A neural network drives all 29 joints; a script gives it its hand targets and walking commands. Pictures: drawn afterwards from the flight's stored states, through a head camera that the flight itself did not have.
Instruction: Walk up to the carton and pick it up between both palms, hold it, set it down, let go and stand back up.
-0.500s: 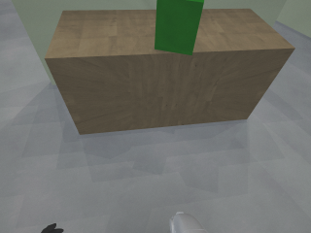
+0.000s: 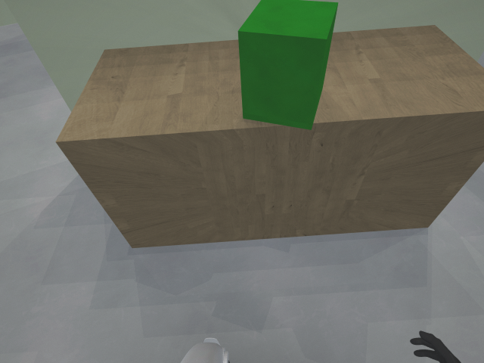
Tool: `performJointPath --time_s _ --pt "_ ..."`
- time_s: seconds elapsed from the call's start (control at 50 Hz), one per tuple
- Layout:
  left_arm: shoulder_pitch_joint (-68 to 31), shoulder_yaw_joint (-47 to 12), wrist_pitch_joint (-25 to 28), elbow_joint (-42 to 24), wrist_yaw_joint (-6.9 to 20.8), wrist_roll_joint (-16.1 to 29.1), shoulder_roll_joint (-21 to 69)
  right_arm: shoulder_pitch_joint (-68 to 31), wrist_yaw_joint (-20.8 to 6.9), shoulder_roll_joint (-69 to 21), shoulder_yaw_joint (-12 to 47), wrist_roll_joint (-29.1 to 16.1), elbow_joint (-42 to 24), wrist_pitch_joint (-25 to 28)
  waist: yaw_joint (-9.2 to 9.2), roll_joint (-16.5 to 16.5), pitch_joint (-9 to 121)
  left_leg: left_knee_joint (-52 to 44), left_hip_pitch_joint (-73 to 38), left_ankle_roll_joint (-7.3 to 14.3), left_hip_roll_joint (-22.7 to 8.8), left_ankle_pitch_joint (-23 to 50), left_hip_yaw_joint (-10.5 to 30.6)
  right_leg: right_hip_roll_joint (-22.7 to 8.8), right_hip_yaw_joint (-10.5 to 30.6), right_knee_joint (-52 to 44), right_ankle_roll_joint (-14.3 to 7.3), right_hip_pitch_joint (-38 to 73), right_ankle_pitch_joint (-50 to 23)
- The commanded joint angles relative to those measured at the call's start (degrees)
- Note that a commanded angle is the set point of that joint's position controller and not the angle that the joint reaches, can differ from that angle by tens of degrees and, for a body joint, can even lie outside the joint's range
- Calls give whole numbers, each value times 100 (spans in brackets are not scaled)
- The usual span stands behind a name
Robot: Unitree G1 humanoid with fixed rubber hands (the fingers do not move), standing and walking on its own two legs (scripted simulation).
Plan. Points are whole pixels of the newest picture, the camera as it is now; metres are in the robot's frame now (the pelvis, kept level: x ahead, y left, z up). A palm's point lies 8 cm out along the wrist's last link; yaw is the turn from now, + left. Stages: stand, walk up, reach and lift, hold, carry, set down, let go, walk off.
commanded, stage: walk up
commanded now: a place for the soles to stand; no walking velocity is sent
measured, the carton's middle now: (287, 64) +0.83 -0.13 +0.05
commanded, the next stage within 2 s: none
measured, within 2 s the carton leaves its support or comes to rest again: neither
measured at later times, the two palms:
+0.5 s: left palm (170, 333) +0.21 +0.15 -0.11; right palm out of the picture +0.19 -0.45 -0.10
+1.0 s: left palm (165, 302) +0.26 +0.16 -0.09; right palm out of the picture +0.28 -0.44 -0.08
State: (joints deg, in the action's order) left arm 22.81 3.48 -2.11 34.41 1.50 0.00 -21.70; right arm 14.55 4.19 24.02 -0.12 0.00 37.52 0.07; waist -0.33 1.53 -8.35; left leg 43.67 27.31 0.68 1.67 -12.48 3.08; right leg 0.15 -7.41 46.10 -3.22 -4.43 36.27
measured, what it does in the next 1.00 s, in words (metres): walks ahead: right foot, then left foot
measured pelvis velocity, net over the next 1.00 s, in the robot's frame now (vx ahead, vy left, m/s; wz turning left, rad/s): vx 0.16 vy -0.13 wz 0.04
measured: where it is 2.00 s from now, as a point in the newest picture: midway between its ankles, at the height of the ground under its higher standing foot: (282, 346)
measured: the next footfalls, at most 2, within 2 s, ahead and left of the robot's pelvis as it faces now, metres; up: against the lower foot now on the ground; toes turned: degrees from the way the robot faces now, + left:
right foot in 0.34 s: +0.23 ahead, -0.24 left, +0.00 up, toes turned -4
left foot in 0.66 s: +0.26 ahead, +0.04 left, +0.00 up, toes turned +0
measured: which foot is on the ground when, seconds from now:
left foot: down 0.00-0.34, up 0.36-0.64, down 0.66-1.00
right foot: down 0.00-0.04, up 0.06-0.32, down 0.34-1.00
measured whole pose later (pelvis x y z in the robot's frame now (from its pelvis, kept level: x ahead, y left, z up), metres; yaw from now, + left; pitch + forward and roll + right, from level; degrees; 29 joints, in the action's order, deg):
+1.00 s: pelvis +0.16 -0.13 -0.01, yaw +3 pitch -6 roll -1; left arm 15.8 3.3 -2.9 34.4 1.4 0.0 -20.8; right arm 14.7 4.2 23.5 -0.1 0.0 37.5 0.0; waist -0.4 -0.5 -9.9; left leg 54.1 20.1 -1.2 0.7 -28.4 5.3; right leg -2.5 -6.5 53.9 -2.2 -20.8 26.8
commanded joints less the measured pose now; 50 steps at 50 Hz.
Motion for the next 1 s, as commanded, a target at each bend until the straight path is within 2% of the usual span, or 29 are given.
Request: performJointPath --time_s 0.0,0.02,0.04,0.06,0.12,0.24,0.26,0.28,0.3,0.32,0.34,0.36,0.38,0.42,0.52,0.62,0.64,0.66,0.68,0.7,0.74,0.76,0.78,0.82,0.86,0.9,0.92,0.96,0.98 --pt "-154 278 98 -1102 -69 -249 -770 2374 293 2081 -937 299 66 204 -872 863 1411 -1050 -3894 1917 -1893 -477 3464 0 438 3459 756 -3643 -2080" --pt "-406 490 -12 -1330 -90 -293 -1329 2094 344 2100 -946 196 -173 179 -828 959 1383 -1895 -3899 2503 -2621 -436 5372 89 1255 4246 826 -4221 243" --pt "-585 539 -72 -1403 -116 -319 -1564 1829 376 2054 -935 121 -318 210 -686 321 1034 -2003 -3466 2446 -2803 -695 5220 -312 1781 4400 720 -4314 191" --pt "-763 523 -33 -1407 -87 -318 -1522 1718 372 1904 -868 134 -308 273 -641 -146 1005 -1739 -3323 2201 -2498 -49 4264 -469 1667 4176 589 -4352 -74" --pt "-828 478 34 -1180 29 -384 -1355 1231 367 1612 -705 226 -388 389 -401 207 1121 -758 -2227 1782 -1975 1735 2884 -725 2011 3504 408 -3844 238" --pt "-233 563 -133 -956 213 -304 -1173 8 358 1822 -809 332 -863 408 234 1178 750 -853 109 1118 -1694 -1178 1821 -883 1455 1150 341 -2046 -1685" --pt "167 617 -140 -795 225 -296 -1172 -343 364 1890 -816 288 -917 376 614 1102 636 -589 1032 850 -1547 -1590 1380 -786 1209 745 326 -977 -2269" --pt "781 667 -133 -541 222 -259 -1186 -614 344 1795 -783 244 -927 322 1010 821 683 95 1861 481 -1236 -1754 575 -624 934 83 311 341 -2542" --pt "1463 757 -88 -239 187 -272 -1356 -430 308 1396 -652 247 -858 267 1357 -162 912 1650 2213 222 -784 -1886 96 -432 1014 -73 359 1038 -2156" --pt "1505 772 -50 -272 139 -315 -1596 -105 282 860 -456 154 -876 228 1466 -1737 724 3134 2268 -21 53 -2751 -234 -1096 2047 -1368 319 108 -1080" --pt "577 745 -44 -668 142 -293 -1898 355 356 769 -464 75 -946 122 861 -2001 523 3697 2133 1 328 -2739 299 -1643 3794 -2579 63 -975 382" --pt "-140 808 -60 -904 141 -165 -1988 459 418 1052 -634 -2 -960 51 577 -1663 187 3922 1802 81 144 -2403 378 -1858 4667 -3805 -247 -1558 2163" --pt "-399 811 -30 -901 127 -121 -1983 563 407 1253 -725 16 -973 47 406 -1461 -209 3940 1715 86 -77 -1979 434 -1961 5125 -4167 -245 -1895 2664" --pt "-588 781 34 -806 75 -158 -1854 782 284 1425 -766 35 -724 54 215 -981 -355 3628 1323 111 -387 -1598 304 -1890 4409 -3421 -118 -1966 1754" --pt "-848 544 153 -666 -101 -93 -1568 607 25 1413 -714 26 -527 115 125 -673 58 2068 0 162 -413 -1851 407 -2184 3313 -2579 -606 -2185 501" --pt "-1329 355 93 -606 -72 -24 -1398 1107 -72 1285 -648 -35 -155 213 -278 -848 466 -510 -1707 243 -204 -749 -177 -1390 1390 -1221 -212 -2411 -420" --pt "-1210 294 83 -557 -61 21 -1232 1125 -37 1416 -649 37 -55 243 -289 -304 504 -938 -1847 401 -494 -812 718 -1243 1199 -407 -80 -2543 -1155" --pt "-1051 265 98 -605 -33 123 -1101 712 25 1696 -676 84 -194 291 -87 388 502 -1515 -1508 800 -1337 -859 2546 -794 909 460 213 -2617 -1822" --pt "-993 393 41 -607 -21 142 -1291 310 54 1949 -683 84 -349 296 -24 557 534 -1657 -944 1378 -1754 -1199 3594 -338 1009 402 322 -2332 -1017" --pt "-921 437 33 -532 -66 139 -1437 51 60 1917 -663 74 -387 303 111 232 421 -1380 -412 1470 -1768 -1184 3501 -403 1220 116 338 -1729 -1141" --pt "-667 439 140 -355 -97 59 -1580 -103 34 1632 -570 -4 -414 305 370 -353 742 -314 58 697 -990 -20 1971 -829 1630 -920 193 -574 -2614" --pt "-460 482 195 -239 -124 12 -1877 -122 21 1415 -516 -77 -425 279 456 -1032 998 844 708 224 -367 50 910 -1416 2291 -1542 -57 369 -3257" --pt "-391 472 232 -258 -147 36 -1834 95 39 1237 -495 -122 -365 222 439 -1127 1146 1590 599 -18 -125 -1446 134 -2246 2668 -1789 -478 311 -4073" --pt "-397 416 260 -346 -145 -40 -1625 14 60 1189 -481 -23 -425 164 396 -651 1069 1605 427 28 -175 -2535 230 -2423 2660 -1672 -933 23 -4618" --pt "-722 337 217 -420 -149 -40 -1550 169 54 1197 -496 10 -387 220 129 -703 947 685 -111 118 -353 -1913 264 -2210 2163 -1264 -759 -391 -4973" --pt "-1272 294 166 -553 -99 57 -1456 494 54 1465 -564 -26 -214 295 -168 -393 1061 -513 -1355 300 -826 909 887 -1351 1116 -250 -119 -1322 -4592" --pt "-1348 292 130 -583 -76 103 -1398 456 66 1771 -627 34 -232 322 -151 56 1036 -854 -1468 753 -1387 1788 2172 -747 822 510 198 -1724 -4001" --pt "-1350 390 8 -596 -118 123 -1327 333 60 1874 -629 41 -232 274 -144 606 885 -976 -1415 1643 -1874 2053 3186 -281 964 875 390 -2113 -811" --pt "-1384 399 -8 -591 -143 96 -1349 285 62 1823 -630 47 -239 267 -159 618 631 -1050 -1290 1655 -1888 1959 3217 -263 1028 877 330 -2227 -261"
